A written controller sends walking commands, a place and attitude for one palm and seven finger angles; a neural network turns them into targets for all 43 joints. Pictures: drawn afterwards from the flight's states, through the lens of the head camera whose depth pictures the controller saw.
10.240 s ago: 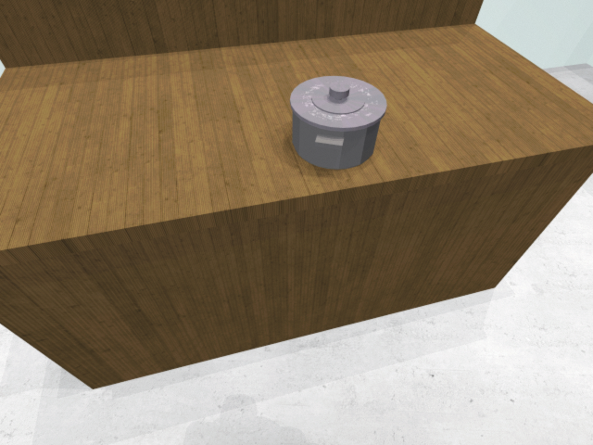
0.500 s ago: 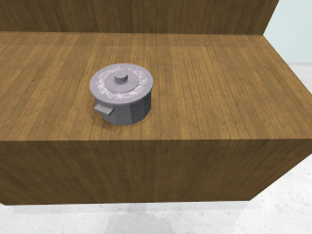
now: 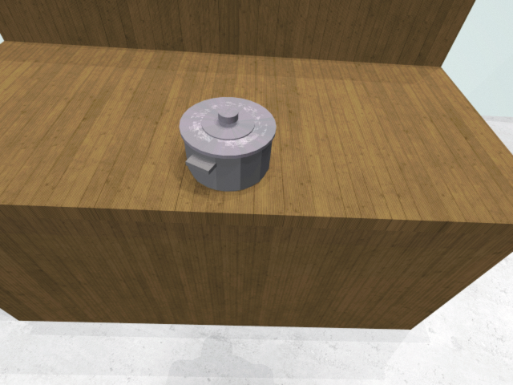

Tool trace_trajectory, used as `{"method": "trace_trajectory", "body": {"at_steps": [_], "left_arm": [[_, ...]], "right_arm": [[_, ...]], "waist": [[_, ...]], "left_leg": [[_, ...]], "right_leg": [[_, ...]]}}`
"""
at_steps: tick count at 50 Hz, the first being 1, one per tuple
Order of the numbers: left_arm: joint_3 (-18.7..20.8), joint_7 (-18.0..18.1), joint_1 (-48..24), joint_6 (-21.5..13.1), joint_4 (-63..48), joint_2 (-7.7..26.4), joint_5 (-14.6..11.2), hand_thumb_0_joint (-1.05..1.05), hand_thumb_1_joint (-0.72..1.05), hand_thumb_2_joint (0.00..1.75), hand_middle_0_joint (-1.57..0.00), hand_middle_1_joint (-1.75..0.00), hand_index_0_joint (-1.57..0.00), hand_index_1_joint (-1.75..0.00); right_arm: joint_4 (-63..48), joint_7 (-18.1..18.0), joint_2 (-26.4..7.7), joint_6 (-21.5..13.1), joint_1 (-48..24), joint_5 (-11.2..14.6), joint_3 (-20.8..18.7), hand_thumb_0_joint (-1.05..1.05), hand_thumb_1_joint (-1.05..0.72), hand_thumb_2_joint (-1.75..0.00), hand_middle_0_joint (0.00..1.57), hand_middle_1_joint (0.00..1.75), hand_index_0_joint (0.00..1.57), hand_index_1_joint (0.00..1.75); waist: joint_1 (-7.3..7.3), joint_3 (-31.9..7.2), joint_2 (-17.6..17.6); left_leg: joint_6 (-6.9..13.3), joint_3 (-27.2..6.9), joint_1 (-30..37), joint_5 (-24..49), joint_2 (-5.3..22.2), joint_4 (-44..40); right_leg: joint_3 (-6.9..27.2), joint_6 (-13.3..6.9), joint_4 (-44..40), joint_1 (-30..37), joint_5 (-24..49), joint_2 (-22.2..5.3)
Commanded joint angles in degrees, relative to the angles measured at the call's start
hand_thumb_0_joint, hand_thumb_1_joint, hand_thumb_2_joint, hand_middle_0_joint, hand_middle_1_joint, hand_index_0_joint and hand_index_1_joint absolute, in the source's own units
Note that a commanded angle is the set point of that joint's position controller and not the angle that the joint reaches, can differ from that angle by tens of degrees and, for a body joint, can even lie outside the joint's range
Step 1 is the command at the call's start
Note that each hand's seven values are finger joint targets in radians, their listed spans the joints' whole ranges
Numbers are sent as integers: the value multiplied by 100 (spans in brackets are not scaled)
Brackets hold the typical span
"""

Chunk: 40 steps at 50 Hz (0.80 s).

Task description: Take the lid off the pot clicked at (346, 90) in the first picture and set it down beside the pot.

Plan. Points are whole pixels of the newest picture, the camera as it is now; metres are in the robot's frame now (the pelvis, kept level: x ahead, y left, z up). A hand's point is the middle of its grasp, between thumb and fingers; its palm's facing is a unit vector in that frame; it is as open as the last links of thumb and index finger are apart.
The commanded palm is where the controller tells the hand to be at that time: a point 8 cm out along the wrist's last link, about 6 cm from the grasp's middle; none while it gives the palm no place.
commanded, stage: look again from close up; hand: left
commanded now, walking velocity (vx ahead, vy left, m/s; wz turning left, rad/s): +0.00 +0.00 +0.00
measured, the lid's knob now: (228, 114) +0.57 +0.11 +0.11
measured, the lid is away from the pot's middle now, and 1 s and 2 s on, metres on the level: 0.00 0.00 0.00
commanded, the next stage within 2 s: shuffle to correct the standing spot in 0.28 s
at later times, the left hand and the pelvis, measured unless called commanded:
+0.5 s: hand out of the picture -0.02 +0.15 -0.18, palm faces +0.03 -0.99 -0.15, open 7.3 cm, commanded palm none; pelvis +0.00 -0.01 +0.00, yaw +0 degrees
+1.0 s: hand out of the picture +0.08 +0.14 -0.18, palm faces +0.01 -0.99 -0.15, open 7.3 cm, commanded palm none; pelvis +0.08 -0.03 +0.00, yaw +0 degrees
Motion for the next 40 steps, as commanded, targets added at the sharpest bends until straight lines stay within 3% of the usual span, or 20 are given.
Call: {"method": "trace_trajectory", "body": {"at_steps": [1,19,24,27,29,32,35,38,40], "left_arm": [[31,13,448,-138,-115,390,-22,0,90,90,-20,-30,-20,-30],[9,3,514,-196,135,296,-28,0,90,90,-20,-30,-20,-30],[69,-62,524,-155,114,295,1,0,90,90,-20,-30,-20,-30],[101,-96,576,-168,100,273,0,0,90,90,-20,-30,-20,-30],[116,-112,596,-174,87,246,-3,0,90,90,-20,-30,-20,-30],[144,-124,645,-217,88,277,-17,0,90,90,-20,-30,-20,-30],[192,-128,629,-231,66,341,-26,0,90,90,-20,-30,-20,-30],[260,-119,732,-269,88,458,-34,0,90,90,-20,-30,-20,-30],[292,-106,716,-299,106,473,-16,0,90,90,-20,-30,-20,-30]], "right_arm": [[-252,-47,-711,-179,39,43,-114,0,-90,-90,20,30,20,30],[-53,-71,-579,-207,53,61,-86,0,-90,-90,20,30,20,30],[-28,-63,-633,-168,143,1,-142,0,-90,-90,20,30,20,30],[-48,-56,-598,-183,166,-11,-163,0,-90,-90,20,30,20,30],[-68,-60,-582,-192,176,-13,-176,0,-90,-90,20,30,20,30],[-85,-55,-503,-239,224,-9,-175,0,-90,-90,20,30,20,30],[-128,-48,-417,-266,222,-8,-174,0,-90,-90,20,30,20,30],[-183,-34,-271,-333,173,-1,-157,0,-90,-90,20,30,20,30],[-193,-28,-236,-370,127,-11,-167,0,-90,-90,20,30,20,30]], "waist": [[10,148,226],[-7,229,178],[-24,349,207],[-12,475,344],[11,568,247],[7,495,140],[-5,543,-196],[29,419,-666],[-18,405,-588]], "left_leg": [[-58,-1148,93,-1475,711,-1213],[-122,-919,292,-917,641,-1097],[-67,-978,79,-2130,651,-1115],[-11,-1053,-64,-2220,677,-1081],[33,-1085,-217,-2249,670,-1032],[25,-955,-207,-1911,581,-704],[-29,-627,-405,-1578,402,-181],[-95,-102,-608,-947,183,590],[-107,63,-463,-712,180,789]], "right_leg": [[301,-319,-589,-441,-292,-130],[416,-316,-837,-533,-86,-205],[379,-383,-787,-709,-1277,-79],[367,-439,-661,-755,-1265,-40],[357,-474,-631,-727,-1278,-31],[533,-566,-695,-656,-1220,-132],[757,-708,-857,-528,-1314,-313],[1042,-910,-935,-87,-654,-634],[1048,-976,-738,-79,81,-772]]}}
